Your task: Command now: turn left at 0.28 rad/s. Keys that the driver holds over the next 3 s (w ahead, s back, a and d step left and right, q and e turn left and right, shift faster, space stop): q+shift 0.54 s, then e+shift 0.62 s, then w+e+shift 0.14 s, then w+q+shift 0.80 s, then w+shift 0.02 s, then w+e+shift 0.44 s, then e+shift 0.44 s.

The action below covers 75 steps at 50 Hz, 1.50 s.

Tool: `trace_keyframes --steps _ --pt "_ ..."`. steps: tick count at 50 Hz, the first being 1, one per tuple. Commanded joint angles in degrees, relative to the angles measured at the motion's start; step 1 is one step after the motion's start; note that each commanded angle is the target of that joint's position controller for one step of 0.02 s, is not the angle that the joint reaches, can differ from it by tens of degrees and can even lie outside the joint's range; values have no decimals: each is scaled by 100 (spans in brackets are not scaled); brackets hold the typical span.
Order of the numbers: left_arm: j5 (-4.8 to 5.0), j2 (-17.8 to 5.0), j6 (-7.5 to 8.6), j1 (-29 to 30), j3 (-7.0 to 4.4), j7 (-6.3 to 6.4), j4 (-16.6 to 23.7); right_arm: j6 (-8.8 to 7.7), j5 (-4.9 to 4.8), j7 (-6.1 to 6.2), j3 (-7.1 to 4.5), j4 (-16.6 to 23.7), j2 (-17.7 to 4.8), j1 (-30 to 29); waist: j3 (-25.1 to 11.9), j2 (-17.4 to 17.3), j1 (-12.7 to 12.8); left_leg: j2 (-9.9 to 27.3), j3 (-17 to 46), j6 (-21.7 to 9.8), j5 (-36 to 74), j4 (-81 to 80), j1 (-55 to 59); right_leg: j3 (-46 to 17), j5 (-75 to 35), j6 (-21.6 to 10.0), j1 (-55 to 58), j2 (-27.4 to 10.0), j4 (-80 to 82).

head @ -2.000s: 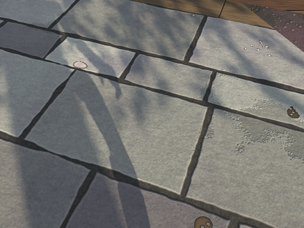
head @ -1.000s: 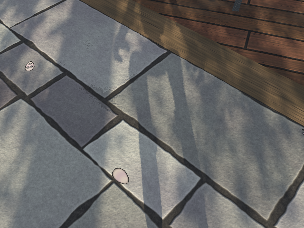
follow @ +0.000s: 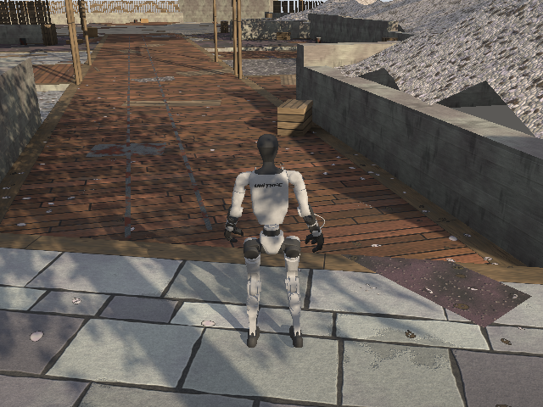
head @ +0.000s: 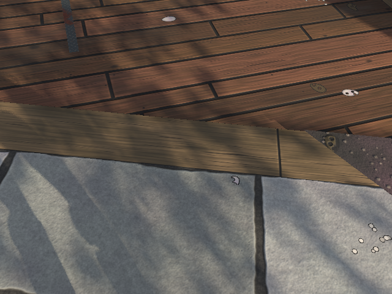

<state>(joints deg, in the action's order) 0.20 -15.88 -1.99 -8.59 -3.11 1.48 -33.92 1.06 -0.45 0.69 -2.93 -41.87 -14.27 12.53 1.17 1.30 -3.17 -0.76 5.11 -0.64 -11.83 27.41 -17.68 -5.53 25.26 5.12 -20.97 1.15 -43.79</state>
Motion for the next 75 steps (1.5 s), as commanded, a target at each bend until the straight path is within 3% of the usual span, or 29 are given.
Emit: trace_keyframes --steps 1,3,4,5,6,9,15,21,22,23,24,25,27,29,34,39,45,49,50,51,52,53,55,58,62,69,70,73,75 --pt "95 -583 146 -82 -211 50 323 -33 -130 17 -394 416 -1389 -127 -479 -1460 227 1015 1879 -1128 2024 -518 1046 293 -502 -113 173 359 1586" --pt "81 -718 194 -503 -278 65 125 -40 -263 73 -378 463 -1188 -206 -736 -1290 421 784 1884 -750 1637 -271 476 145 -1520 -415 1386 56 2573" --pt "-8 -939 174 -779 -342 103 93 -68 -228 82 -320 518 -930 -183 -1028 -712 472 516 1514 -434 555 371 -387 -283 -2253 -737 2335 -745 2355" --pt "-173 -1403 85 -597 -467 91 24 -146 -169 32 -239 724 -577 -140 -842 1283 249 -291 309 -34 -1356 1290 -1798 -1388 -3798 -1514 2501 -1993 2213" --pt "-303 -1048 106 -426 -411 70 135 -188 -114 23 -375 655 -991 -137 -877 1322 419 -111 -12 291 -2444 2632 -2089 -1682 -4523 -2102 2238 -2601 2332" --pt "-101 -480 226 440 -240 116 297 77 -121 59 -497 416 -1047 167 -415 730 115 213 -72 612 -1562 4084 -2279 -352 -4321 -1607 1792 -1804 2294" --pt "-89 -815 160 119 -376 171 26 156 -105 -181 -256 1014 -551 -529 -368 806 503 527 -631 642 -714 2606 -1906 534 -3902 -1641 1805 -1782 2315" --pt "197 -1055 280 277 -500 -45 -133 292 -124 -293 -442 1084 -878 -79 -488 748 175 173 -1188 43 -200 747 -261 1165 -3798 -1119 1412 -1960 1351" --pt "194 -884 315 61 -468 -93 -249 285 -96 -205 -564 950 -1081 369 -689 335 -5 -39 -1075 -199 402 194 665 1494 -3719 -807 996 -1658 451" --pt "39 -711 356 -33 -418 -119 -146 245 -92 -74 -786 957 -1790 860 -850 -971 -176 788 476 -736 2996 -210 2026 1775 -1794 -259 -522 -1054 -1243" --pt "-195 -291 404 280 -239 -96 327 118 128 -75 -835 1160 -2420 747 -1492 -2361 51 2211 3148 -2179 3789 -399 2664 980 1672 30 -2192 -71 -2772" --pt "-136 -697 393 686 -328 -72 236 -31 149 -163 -708 1203 -1928 674 -1729 -1182 -334 2218 2860 -2219 2843 -654 2457 68 1480 -64 -2287 -217 -3251" --pt "-49 -756 377 677 -354 21 151 -108 -42 -85 -583 1142 -1586 134 -883 -549 79 1560 1989 -1532 1307 -795 1526 -41 436 -301 -2226 -387 -2725" --pt "-88 -881 262 229 -401 71 -118 -14 -44 45 -387 1320 -1196 -599 -779 -748 396 1296 1186 -1226 1562 -777 710 238 -334 -220 -1576 -430 -2521" --pt "-8 -331 139 -270 -157 4 -455 -113 188 87 -49 999 -504 -644 -948 -774 421 1022 187 -1071 1547 -804 412 384 -979 -37 -489 -611 -1272" --pt "106 -858 90 126 -230 -56 -157 -76 230 65 -232 774 -1129 -563 -123 -991 37 1534 550 -1344 140 -1076 344 564 -409 -175 -574 -547 -522" --pt "138 -602 84 -273 -202 -170 -70 29 93 145 -293 727 -1030 -678 -369 -702 169 1972 419 -1391 2389 -512 1259 752 159 -292 -736 -565 -368" --pt "140 -612 83 -840 -279 -232 -142 93 -66 172 -351 688 -952 -804 -590 -571 529 1580 -465 -666 2063 516 976 961 -1411 -684 458 -206 1531" --pt "100 -1148 103 -1006 -451 -147 -102 62 26 154 -338 705 -769 -638 -608 473 456 1000 -1060 -100 680 1814 11 -371 -3048 -1095 1251 -851 2119" --pt "7 -1895 163 -1021 -599 -99 79 -5 281 129 -233 1089 -487 -1134 -487 1922 406 -149 -1081 485 -2395 3325 -2075 -2697 -5366 -2219 2133 -2175 2166" --pt "-175 -1605 262 -1297 -528 -145 124 -94 223 118 -249 1143 -634 -1505 -1077 1210 842 -254 -103 450 -2887 4262 -2410 -2843 -5381 -2750 2398 -2376 2238" --pt "-151 -1473 341 -1074 -487 -146 90 -123 97 93 -282 1088 -730 -1440 -918 707 642 -122 98 376 -2417 4527 -2584 -2320 -5188 -2497 2453 -2048 2144" --pt "125 -1244 287 -522 -438 -48 182 -140 118 135 -317 927 -809 -1303 -744 221 408 58 149 381 -1521 4171 -2700 -1711 -4811 -1955 2348 -1550 2040" --pt "139 -1189 120 -401 -396 79 275 -145 74 82 -298 833 -696 -1163 -825 324 300 -130 87 543 -916 3785 -2212 -1509 -4794 -1824 2085 -1168 2084" --pt "197 -1253 191 -796 -382 77 228 -341 -53 -84 -309 831 -770 -1406 -487 660 543 -188 147 528 -390 2032 -2188 -2310 546 -1888 1815 -994 3013" --pt "102 -1084 403 -972 -228 -43 84 -789 -72 -242 -226 737 -714 -1561 -108 997 871 39 -253 387 260 668 -1154 -2013 224 -1778 1251 -1039 2916" --pt "-306 -1317 353 -1150 -301 -271 -54 -462 430 -284 -158 595 -685 -1413 -83 1169 943 -13 -680 321 -44 752 -1015 -1918 540 -1679 1134 -730 3124" --pt "-230 -1152 408 -1068 -240 -374 -65 -304 267 -300 -168 696 -857 -1321 295 1032 778 111 -860 -15 -315 403 -674 -1895 447 -1660 978 -1006 3209" --pt "-214 -1138 468 -916 -209 -268 -127 -361 252 -281 -213 435 -969 -426 135 580 228 -49 -826 -318 -423 77 502 -1453 -673 -1537 672 -1025 2679"
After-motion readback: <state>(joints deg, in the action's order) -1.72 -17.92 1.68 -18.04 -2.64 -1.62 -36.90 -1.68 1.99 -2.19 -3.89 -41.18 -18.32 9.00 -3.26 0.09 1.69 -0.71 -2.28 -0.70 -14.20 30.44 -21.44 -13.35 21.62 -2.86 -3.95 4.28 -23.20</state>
